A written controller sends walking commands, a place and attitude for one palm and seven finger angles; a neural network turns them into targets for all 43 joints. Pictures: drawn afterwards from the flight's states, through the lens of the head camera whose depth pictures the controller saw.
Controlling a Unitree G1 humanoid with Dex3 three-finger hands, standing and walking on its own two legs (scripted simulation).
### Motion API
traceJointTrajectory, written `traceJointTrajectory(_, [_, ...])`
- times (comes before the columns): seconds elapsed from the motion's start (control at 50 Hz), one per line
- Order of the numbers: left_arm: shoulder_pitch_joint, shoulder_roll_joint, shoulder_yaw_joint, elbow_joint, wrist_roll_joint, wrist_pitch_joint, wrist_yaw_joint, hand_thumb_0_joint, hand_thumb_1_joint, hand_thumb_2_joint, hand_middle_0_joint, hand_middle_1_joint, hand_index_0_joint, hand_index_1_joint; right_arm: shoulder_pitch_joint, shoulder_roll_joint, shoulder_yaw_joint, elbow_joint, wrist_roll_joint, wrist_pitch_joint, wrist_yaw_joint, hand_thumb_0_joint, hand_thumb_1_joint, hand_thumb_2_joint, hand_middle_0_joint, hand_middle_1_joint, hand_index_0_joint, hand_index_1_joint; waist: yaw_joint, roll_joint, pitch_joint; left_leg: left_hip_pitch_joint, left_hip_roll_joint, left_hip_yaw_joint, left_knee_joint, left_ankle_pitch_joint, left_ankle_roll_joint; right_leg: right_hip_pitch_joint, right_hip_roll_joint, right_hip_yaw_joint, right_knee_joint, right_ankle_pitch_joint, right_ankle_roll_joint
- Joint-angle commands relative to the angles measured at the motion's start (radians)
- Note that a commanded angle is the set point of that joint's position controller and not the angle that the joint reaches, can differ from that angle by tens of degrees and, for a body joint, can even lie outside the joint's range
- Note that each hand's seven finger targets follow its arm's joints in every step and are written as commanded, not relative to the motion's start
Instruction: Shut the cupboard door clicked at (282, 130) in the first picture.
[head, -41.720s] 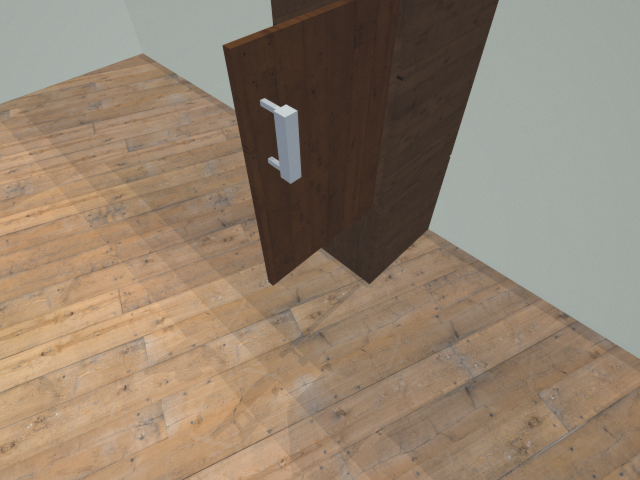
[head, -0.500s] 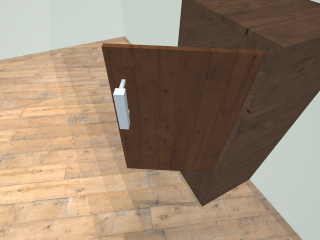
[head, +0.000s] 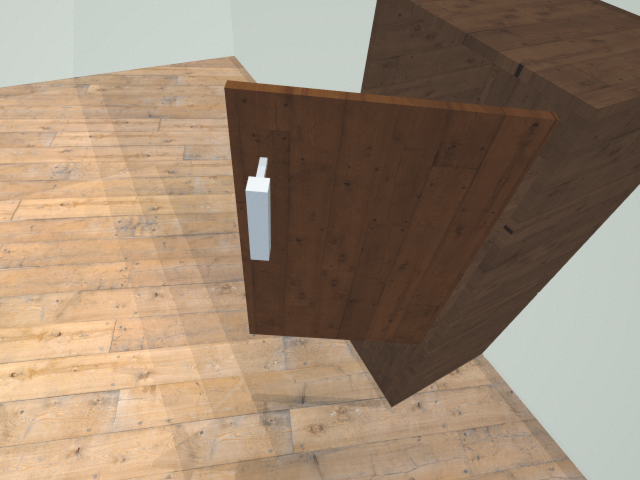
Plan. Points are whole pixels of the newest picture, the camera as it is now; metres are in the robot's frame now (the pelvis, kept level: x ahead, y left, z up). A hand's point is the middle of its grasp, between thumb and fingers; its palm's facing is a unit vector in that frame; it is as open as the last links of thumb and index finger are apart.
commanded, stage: come to a stop and stand still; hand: left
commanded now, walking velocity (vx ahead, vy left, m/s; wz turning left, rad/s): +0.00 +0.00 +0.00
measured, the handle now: (261, 209) +0.44 +0.12 +0.09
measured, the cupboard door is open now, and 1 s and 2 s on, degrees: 60 60 60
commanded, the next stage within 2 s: look again from close up in 1.70 s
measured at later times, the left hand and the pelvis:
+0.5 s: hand out of the picture -0.08 +0.19 -0.18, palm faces +0.06 -0.99 -0.15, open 7.4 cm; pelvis -0.02 +0.04 +0.00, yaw +0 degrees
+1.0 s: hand out of the picture -0.04 +0.35 -0.25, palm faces +0.06 -0.98 -0.21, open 7.4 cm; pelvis -0.07 +0.14 -0.05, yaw +0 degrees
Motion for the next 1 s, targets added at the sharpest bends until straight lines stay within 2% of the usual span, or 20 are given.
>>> traceJointTrajectory(0.0, [0.112,0.077,0.017,0.002,0.002,-0.003,0.010,0.000,0.900,0.900,-0.200,-0.300,-0.200,-0.300,0.060,-0.112,-0.021,-0.021,0.000,-0.008,-0.004,0.000,-0.900,-0.900,0.200,0.300,0.200,0.300,0.000,0.078,0.044,0.071,0.254,-0.320,-0.176,-0.073,-0.147,-0.110,-0.052,0.084,-0.035,0.025,-0.052])
traceJointTrajectory(0.36, [0.179,0.068,0.031,0.043,-0.003,-0.011,0.013,0.000,0.900,0.900,-0.200,-0.300,-0.200,-0.300,0.024,-0.103,-0.035,-0.009,0.007,0.008,-0.005,0.000,-0.900,-0.900,0.200,0.300,0.200,0.300,0.018,0.005,0.035,0.143,0.215,-0.242,-0.166,0.070,-0.223,-0.081,-0.065,0.050,-0.099,0.032,-0.046])
traceJointTrajectory(0.5, [0.245,0.088,0.054,0.059,-0.006,-0.006,0.019,0.000,0.900,0.900,-0.200,-0.300,-0.200,-0.300,-0.038,-0.109,-0.044,-0.025,0.017,0.030,-0.004,0.000,-0.900,-0.900,0.200,0.300,0.200,0.300,0.048,0.026,0.080,0.120,0.149,-0.188,-0.104,0.059,-0.346,-0.094,-0.089,0.030,-0.142,-0.081,-0.060])
traceJointTrajectory(0.56, [0.090,0.092,0.059,0.021,-0.006,-0.002,0.023,0.000,0.900,0.900,-0.200,-0.300,-0.200,-0.300,0.022,-0.075,-0.052,-0.012,0.022,0.048,0.003,0.000,-0.900,-0.900,0.200,0.300,0.200,0.300,-0.028,-0.146,0.097,0.229,0.161,-0.258,0.131,-0.163,-0.239,-0.377,-0.199,0.139,-0.144,-0.228,-0.102])
traceJointTrajectory(0.6, [-0.011,0.066,0.047,-0.020,-0.004,0.002,0.019,0.000,0.900,0.900,-0.200,-0.300,-0.200,-0.300,0.125,-0.087,-0.054,0.004,0.008,0.038,0.007,0.000,-0.900,-0.900,0.200,0.300,0.200,0.300,-0.083,-0.015,0.101,0.221,0.244,-0.384,-0.027,-0.269,-0.221,-0.456,-0.121,0.087,0.048,-0.185,-0.059])
traceJointTrajectory(0.66, [0.371,0.108,0.093,0.052,-0.002,0.024,0.014,0.000,0.900,0.900,-0.200,-0.300,-0.200,-0.300,-0.116,-0.178,-0.073,-0.082,-0.002,0.040,-0.009,0.000,-0.900,-0.900,0.200,0.300,0.200,0.300,0.137,0.327,0.126,-0.165,0.209,-0.292,-0.385,0.014,-0.484,0.048,0.035,-0.091,0.132,-0.231,-0.021])
traceJointTrajectory(0.68, [0.591,0.151,0.130,0.119,-0.006,0.029,0.023,0.000,0.900,0.900,-0.200,-0.300,-0.200,-0.300,-0.248,-0.211,-0.090,-0.130,0.000,0.054,-0.012,0.000,-0.900,-0.900,0.200,0.300,0.200,0.300,0.256,0.289,0.118,-0.298,0.094,-0.177,-0.239,0.280,-0.669,0.268,0.063,-0.161,0.025,-0.269,-0.045])
traceJointTrajectory(0.7, [0.752,0.198,0.172,0.168,-0.007,0.026,0.040,0.000,0.900,0.900,-0.200,-0.300,-0.200,-0.300,-0.368,-0.223,-0.114,-0.161,0.033,0.080,-0.016,0.000,-0.900,-0.900,0.200,0.300,0.200,0.300,0.375,-0.039,0.121,-0.383,-0.112,-0.031,0.351,0.224,-0.816,0.329,-0.139,-0.052,-0.224,-0.214,-0.149])
traceJointTrajectory(0.72, [0.389,0.231,0.157,0.053,0.000,0.021,0.060,0.000,0.900,0.900,-0.200,-0.300,-0.200,-0.300,-0.320,-0.155,-0.133,-0.185,0.069,0.092,-0.013,0.000,-0.900,-0.900,0.200,0.300,0.200,0.300,0.225,-0.636,0.102,-0.254,0.037,-0.399,1.370,-0.586,-0.505,-0.223,-0.582,0.493,-0.307,-0.164,-0.315])
traceJointTrajectory(0.74, [-0.144,0.154,0.122,-0.110,0.031,-0.023,0.064,0.000,0.900,0.900,-0.200,-0.300,-0.200,-0.300,-0.063,-0.169,-0.151,-0.186,0.031,0.086,0.010,0.000,-0.900,-0.900,0.200,0.300,0.200,0.300,-0.082,-0.476,0.112,-0.203,0.189,-0.725,1.562,-0.630,-0.262,-0.525,-0.555,0.472,-0.144,0.051,-0.287])
traceJointTrajectory(0.76, [-0.391,0.187,0.118,-0.206,0.037,-0.053,0.063,0.000,0.900,0.900,-0.200,-0.300,-0.200,-0.300,0.129,-0.130,-0.143,-0.128,0.030,0.071,0.016,0.000,-0.900,-0.900,0.200,0.300,0.200,0.300,-0.207,-0.381,0.088,0.017,0.218,-0.650,1.396,-0.586,0.383,-0.671,-0.485,0.266,-0.164,0.036,-0.206])
traceJointTrajectory(0.78, [-0.414,0.199,0.110,-0.239,0.049,-0.050,0.039,0.000,0.900,0.900,-0.200,-0.300,-0.200,-0.300,0.187,-0.094,-0.100,-0.115,0.019,0.030,0.051,0.000,-0.900,-0.900,0.200,0.300,0.200,0.300,-0.254,-0.164,0.061,0.013,0.245,-0.475,0.653,-0.478,0.428,-0.445,-0.338,0.143,-0.033,-0.077,-0.084])
traceJointTrajectory(0.8, [-0.324,0.197,0.118,-0.218,0.031,-0.023,0.028,0.000,0.900,0.900,-0.200,-0.300,-0.200,-0.300,0.245,-0.085,-0.092,-0.061,0.005,0.022,0.057,0.000,-0.900,-0.900,0.200,0.300,0.200,0.300,-0.218,0.091,0.056,0.075,0.143,-0.280,0.250,-0.278,0.105,-0.421,-0.221,0.032,0.211,-0.160,-0.033])
traceJointTrajectory(0.82, [-0.159,0.119,0.091,-0.156,0.034,0.000,0.030,0.000,0.900,0.900,-0.200,-0.300,-0.200,-0.300,0.259,-0.074,-0.057,-0.018,-0.007,0.013,0.023,0.000,-0.900,-0.900,0.200,0.300,0.200,0.300,-0.167,0.414,0.112,0.077,0.076,-0.311,0.162,-0.193,-0.188,-0.518,-0.069,0.016,0.474,-0.262,-0.021])
traceJointTrajectory(0.84, [-0.120,0.078,0.073,-0.127,0.032,0.011,0.028,0.000,0.900,0.900,-0.200,-0.300,-0.200,-0.300,0.272,-0.072,-0.042,-0.020,-0.023,0.024,0.001,0.000,-0.900,-0.900,0.200,0.300,0.200,0.300,-0.165,0.581,0.218,-0.014,0.064,-0.309,0.064,0.102,-0.713,-0.546,0.010,0.054,0.694,-0.362,-0.021])
traceJointTrajectory(0.86, [0.012,0.057,0.071,-0.132,0.017,0.016,0.026,0.000,0.900,0.900,-0.200,-0.300,-0.200,-0.300,0.261,-0.081,-0.046,-0.044,-0.029,0.018,-0.013,0.000,-0.900,-0.900,0.200,0.300,0.200,0.300,-0.098,0.645,0.179,-0.088,0.130,-0.356,0.057,0.399,-0.543,-0.468,0.065,0.110,0.885,-0.333,0.004])
traceJointTrajectory(0.9, [0.138,0.074,0.105,-0.171,-0.005,0.018,0.003,0.000,0.900,0.900,-0.200,-0.300,-0.200,-0.300,0.035,-0.276,-0.082,-0.177,-0.053,0.012,-0.029,0.000,-0.900,-0.900,0.200,0.300,0.200,0.300,0.064,0.434,-0.092,-0.134,0.419,-0.762,0.059,0.220,0.319,-0.429,0.088,0.116,1.024,-0.413,-0.026])
traceJointTrajectory(0.92, [-0.053,0.094,0.098,-0.177,0.003,0.038,0.013,0.000,0.900,0.900,-0.200,-0.300,-0.200,-0.300,0.022,-0.318,-0.109,-0.196,-0.034,0.009,-0.026,0.000,-0.900,-0.900,0.200,0.300,0.200,0.300,-0.033,0.545,-0.030,-0.166,0.477,-0.984,-0.049,-0.026,0.355,-0.524,0.046,0.206,1.064,-0.361,-0.033])
traceJointTrajectory(0.94, [-0.148,0.139,0.105,-0.203,0.017,0.035,0.011,0.000,0.900,0.900,-0.200,-0.300,-0.200,-0.300,-0.033,-0.263,-0.093,-0.209,-0.045,0.015,-0.028,0.000,-0.900,-0.900,0.200,0.300,0.200,0.300,-0.012,0.415,0.120,-0.264,0.447,-0.983,-0.047,-0.088,0.169,-0.579,0.011,0.266,1.061,-0.259,-0.034])
traceJointTrajectory(0.98, [-0.124,0.141,0.104,-0.205,0.022,0.018,-0.010,0.000,0.900,0.900,-0.200,-0.300,-0.200,-0.300,-0.021,-0.205,-0.074,-0.210,-0.052,-0.001,-0.033,0.000,-0.900,-0.900,0.200,0.300,0.200,0.300,0.021,0.117,0.120,-0.240,0.408,-0.890,-0.021,-0.008,0.098,-0.536,0.029,0.216,1.006,-0.170,-0.031])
